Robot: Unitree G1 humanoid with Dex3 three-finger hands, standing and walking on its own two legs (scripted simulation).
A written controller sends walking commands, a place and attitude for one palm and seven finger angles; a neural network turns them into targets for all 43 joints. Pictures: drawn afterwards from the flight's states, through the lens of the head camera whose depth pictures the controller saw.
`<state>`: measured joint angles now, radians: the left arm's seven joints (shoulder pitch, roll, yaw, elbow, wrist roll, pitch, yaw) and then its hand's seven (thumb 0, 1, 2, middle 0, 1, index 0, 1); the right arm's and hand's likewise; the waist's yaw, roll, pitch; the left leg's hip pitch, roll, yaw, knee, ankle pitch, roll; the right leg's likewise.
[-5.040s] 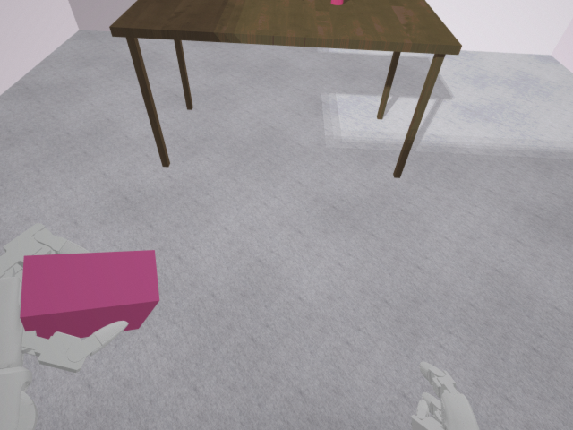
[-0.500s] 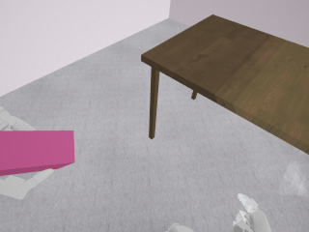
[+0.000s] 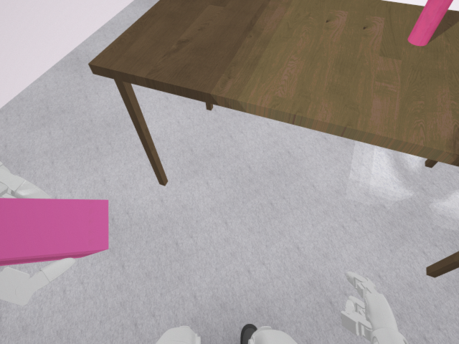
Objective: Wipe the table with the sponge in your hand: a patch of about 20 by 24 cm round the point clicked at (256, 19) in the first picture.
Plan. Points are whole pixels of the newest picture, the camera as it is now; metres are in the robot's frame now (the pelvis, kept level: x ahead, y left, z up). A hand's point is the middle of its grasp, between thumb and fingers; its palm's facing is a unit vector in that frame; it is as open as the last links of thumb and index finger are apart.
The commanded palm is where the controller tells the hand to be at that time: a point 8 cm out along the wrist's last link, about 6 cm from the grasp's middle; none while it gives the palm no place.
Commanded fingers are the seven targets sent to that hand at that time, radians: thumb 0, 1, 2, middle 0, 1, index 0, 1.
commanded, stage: turn to face it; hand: left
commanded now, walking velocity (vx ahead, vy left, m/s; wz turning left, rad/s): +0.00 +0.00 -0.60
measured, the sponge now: (58, 233) +0.22 +0.21 +0.17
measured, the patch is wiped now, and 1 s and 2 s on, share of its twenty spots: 0.00 0.00 0.00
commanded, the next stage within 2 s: take the last steps up to it in 1.26 s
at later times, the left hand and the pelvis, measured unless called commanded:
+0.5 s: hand (167, 251) +0.21 +0.08 +0.17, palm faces +0.11 -0.86 -0.50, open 10.0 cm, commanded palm +0.14 +0.16 +0.19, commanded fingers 0.00 0.10 1.30 -1.20 -1.60 -1.20 -1.60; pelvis -0.09 -0.07 -0.01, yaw -16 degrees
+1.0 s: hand (212, 320) +0.14 +0.02 +0.17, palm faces -0.10 -0.89 -0.45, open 10.0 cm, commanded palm +0.11 +0.09 +0.19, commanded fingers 0.00 0.10 1.30 -1.20 -1.60 -1.20 -1.60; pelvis -0.17 -0.07 +0.00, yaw -30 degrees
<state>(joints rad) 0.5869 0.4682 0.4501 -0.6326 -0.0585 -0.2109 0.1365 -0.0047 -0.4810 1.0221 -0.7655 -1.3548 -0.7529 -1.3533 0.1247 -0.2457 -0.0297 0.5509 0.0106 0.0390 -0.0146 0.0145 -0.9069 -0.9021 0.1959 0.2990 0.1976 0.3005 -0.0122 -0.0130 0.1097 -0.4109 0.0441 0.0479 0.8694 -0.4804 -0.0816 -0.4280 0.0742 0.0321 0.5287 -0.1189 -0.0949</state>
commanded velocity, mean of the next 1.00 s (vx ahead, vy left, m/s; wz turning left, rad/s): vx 0.00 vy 0.00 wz -0.55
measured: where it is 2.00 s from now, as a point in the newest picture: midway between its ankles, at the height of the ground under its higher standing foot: outside the picture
